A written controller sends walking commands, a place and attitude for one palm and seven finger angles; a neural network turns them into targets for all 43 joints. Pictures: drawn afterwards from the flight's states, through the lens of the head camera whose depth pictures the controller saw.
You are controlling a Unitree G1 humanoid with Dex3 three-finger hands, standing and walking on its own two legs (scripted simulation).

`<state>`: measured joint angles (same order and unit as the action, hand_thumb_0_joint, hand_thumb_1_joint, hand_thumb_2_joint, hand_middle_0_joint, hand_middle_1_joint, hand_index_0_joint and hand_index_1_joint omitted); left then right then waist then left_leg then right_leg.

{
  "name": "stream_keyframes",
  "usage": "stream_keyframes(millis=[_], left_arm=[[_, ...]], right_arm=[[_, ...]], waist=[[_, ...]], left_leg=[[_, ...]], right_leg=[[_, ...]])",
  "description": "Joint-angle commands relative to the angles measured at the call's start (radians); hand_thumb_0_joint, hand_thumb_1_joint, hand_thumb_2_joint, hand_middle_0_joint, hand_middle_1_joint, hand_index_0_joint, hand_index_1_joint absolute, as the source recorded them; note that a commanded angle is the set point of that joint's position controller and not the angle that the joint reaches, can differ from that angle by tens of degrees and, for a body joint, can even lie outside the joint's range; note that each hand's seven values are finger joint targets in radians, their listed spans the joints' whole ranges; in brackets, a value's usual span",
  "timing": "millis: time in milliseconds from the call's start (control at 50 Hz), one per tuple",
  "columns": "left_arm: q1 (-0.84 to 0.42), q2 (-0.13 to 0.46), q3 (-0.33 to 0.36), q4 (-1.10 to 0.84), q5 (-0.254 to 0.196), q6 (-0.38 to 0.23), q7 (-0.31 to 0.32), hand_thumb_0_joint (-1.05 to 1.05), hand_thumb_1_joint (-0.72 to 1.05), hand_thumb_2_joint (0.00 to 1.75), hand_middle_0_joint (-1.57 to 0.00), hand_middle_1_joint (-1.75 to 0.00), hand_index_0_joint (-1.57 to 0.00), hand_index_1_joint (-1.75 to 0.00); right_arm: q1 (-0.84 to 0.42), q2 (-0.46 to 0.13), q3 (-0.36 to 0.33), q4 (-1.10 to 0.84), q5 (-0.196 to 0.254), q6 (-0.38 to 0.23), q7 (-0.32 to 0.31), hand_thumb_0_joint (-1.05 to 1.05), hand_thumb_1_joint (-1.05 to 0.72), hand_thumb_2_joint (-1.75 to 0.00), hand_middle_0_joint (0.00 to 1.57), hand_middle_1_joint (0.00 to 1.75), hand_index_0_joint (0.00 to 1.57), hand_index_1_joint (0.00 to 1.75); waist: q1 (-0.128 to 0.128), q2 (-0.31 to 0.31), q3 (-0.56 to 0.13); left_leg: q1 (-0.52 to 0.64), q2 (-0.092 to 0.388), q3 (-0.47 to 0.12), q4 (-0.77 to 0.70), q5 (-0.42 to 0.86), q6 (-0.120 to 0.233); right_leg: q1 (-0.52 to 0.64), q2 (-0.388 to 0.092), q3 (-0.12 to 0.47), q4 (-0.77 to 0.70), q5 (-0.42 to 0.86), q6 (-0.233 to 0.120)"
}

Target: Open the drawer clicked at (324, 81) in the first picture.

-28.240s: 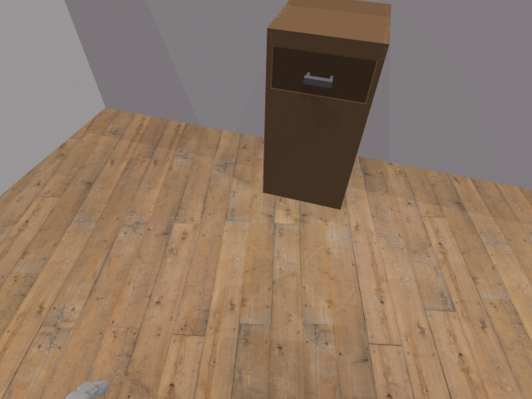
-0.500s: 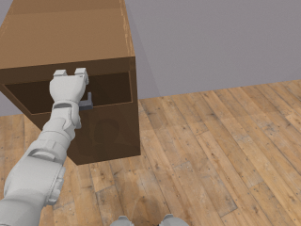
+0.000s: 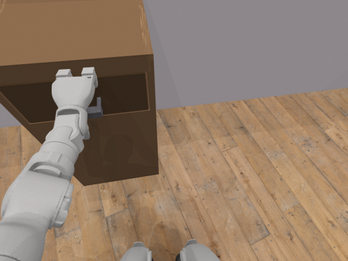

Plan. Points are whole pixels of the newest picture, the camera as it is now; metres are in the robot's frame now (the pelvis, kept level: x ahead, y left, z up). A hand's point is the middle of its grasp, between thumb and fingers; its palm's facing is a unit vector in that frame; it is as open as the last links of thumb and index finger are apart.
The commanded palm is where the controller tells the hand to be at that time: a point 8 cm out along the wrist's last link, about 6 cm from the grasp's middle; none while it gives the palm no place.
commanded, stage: lower the fingers behind the handle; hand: left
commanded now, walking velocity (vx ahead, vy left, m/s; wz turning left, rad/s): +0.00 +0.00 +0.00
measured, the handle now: (83, 107) +0.53 +0.22 -0.02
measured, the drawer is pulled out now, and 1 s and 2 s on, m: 0.00 0.00 0.00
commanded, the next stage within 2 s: lift the fingers back up to retry in 1.02 s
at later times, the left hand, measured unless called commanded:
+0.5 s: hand (81, 105) +0.50 +0.20 +0.04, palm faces +0.09 +0.04 -1.00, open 13.6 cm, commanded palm +0.48 +0.25 +0.00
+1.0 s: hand (81, 105) +0.49 +0.20 +0.03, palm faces +0.09 +0.05 -1.00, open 13.7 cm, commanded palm +0.48 +0.25 -0.01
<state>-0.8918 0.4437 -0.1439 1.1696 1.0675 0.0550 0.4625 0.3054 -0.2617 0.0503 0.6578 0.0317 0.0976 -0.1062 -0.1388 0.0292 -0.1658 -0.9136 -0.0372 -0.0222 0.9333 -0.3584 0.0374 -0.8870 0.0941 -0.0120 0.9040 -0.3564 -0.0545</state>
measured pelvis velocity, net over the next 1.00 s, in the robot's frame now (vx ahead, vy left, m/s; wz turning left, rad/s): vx -0.02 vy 0.02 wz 0.00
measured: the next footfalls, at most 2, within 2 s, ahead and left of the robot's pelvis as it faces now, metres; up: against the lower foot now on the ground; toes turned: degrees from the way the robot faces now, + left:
none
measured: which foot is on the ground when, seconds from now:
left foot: down 0.00-1.00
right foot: down 0.00-1.00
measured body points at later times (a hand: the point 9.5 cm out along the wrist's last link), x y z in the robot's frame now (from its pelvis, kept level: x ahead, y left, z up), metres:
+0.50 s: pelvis -0.01 +0.01 -0.01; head +0.09 +0.02 +0.43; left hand +0.49 +0.20 +0.09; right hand +0.06 -0.25 -0.13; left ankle +0.04 +0.10 -0.68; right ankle +0.04 -0.08 -0.68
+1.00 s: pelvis -0.02 +0.02 -0.02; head +0.08 +0.03 +0.42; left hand +0.48 +0.20 +0.09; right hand +0.05 -0.24 -0.14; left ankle +0.04 +0.10 -0.68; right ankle +0.04 -0.08 -0.68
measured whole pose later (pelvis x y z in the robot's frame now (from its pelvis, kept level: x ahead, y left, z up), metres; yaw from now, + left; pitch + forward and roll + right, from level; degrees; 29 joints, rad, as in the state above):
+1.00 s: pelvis -0.02 +0.02 -0.02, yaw +0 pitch +21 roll -2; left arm -0.95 0.43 -0.22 1.08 1.06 0.16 0.41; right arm 0.25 -0.24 0.08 0.66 0.03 0.11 -0.15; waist -0.14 0.03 -0.18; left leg -1.05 -0.06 -0.01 1.05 -0.37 0.06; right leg -1.02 0.07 -0.01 1.02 -0.38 -0.03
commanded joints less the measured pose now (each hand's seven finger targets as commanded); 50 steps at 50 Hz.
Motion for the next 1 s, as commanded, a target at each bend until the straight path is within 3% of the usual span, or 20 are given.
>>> stream_keyframes(millis=[0, 60, 200, 560, 760, 980], left_arm=[[-0.276, 0.393, 0.098, 0.034, -0.014, 0.100, -0.052, 0.00, -0.50, 0.30, -0.30, -1.20, -0.30, -1.20], [-0.269, 0.384, 0.092, 0.034, -0.019, 0.102, -0.056, 0.00, -0.50, 0.30, -0.30, -1.20, -0.30, -1.20], [-0.278, 0.375, 0.069, 0.016, -0.023, 0.112, -0.067, 0.00, -0.50, 0.30, -0.30, -1.20, -0.30, -1.20], [-0.307, 0.292, 0.020, -0.007, -0.018, 0.167, -0.083, 0.00, -0.50, 0.30, -0.30, -1.20, -0.30, -1.20], [-0.300, 0.299, 0.025, -0.015, -0.025, 0.184, -0.106, 0.00, -0.50, 0.30, -0.30, -1.20, -0.30, -1.20], [-0.274, 0.310, 0.041, -0.014, -0.034, 0.169, -0.111, 0.00, -0.50, 0.30, -0.30, -1.20, -0.30, -1.20]], right_arm=[[0.061, -0.160, -0.050, -0.083, 0.002, -0.020, -0.018, 0.00, -0.90, -0.90, 0.20, 0.30, 0.20, 0.30], [0.062, -0.158, -0.049, -0.084, 0.001, -0.022, -0.019, 0.00, -0.90, -0.90, 0.20, 0.30, 0.20, 0.30], [0.035, -0.157, -0.041, -0.084, 0.004, -0.024, -0.032, 0.00, -0.90, -0.90, 0.20, 0.30, 0.20, 0.30], [0.009, -0.147, -0.035, -0.076, -0.002, -0.016, -0.042, 0.00, -0.90, -0.90, 0.20, 0.30, 0.20, 0.30], [0.006, -0.146, -0.032, -0.075, -0.002, -0.005, -0.051, 0.00, -0.90, -0.90, 0.20, 0.30, 0.20, 0.30], [0.003, -0.147, -0.031, -0.084, 0.001, -0.002, -0.054, 0.00, -0.90, -0.90, 0.20, 0.30, 0.20, 0.30]], waist=[[0.002, -0.110, -0.193], [0.006, -0.088, -0.202], [0.001, -0.099, -0.192], [-0.011, -0.080, -0.218], [-0.008, -0.071, -0.243], [0.001, -0.091, -0.225]], left_leg=[[-0.002, -0.024, 0.038, -0.096, -0.140, 0.016], [-0.002, -0.025, 0.037, -0.091, -0.133, 0.016], [-0.011, -0.026, 0.034, -0.084, -0.157, 0.016], [-0.005, -0.022, 0.009, -0.060, -0.158, 0.016], [-0.001, -0.018, 0.008, -0.049, -0.154, 0.014], [-0.017, -0.016, 0.000, -0.044, -0.165, 0.013]], right_leg=[[0.205, -0.063, 0.105, -0.237, -0.213, 0.044], [0.197, -0.061, 0.098, -0.223, -0.195, 0.042], [0.155, -0.062, 0.093, -0.216, -0.253, 0.042], [0.045, -0.050, 0.043, -0.139, -0.236, 0.033], [0.039, -0.050, 0.038, -0.121, -0.226, 0.031], [0.026, -0.050, 0.037, -0.113, -0.246, 0.030]])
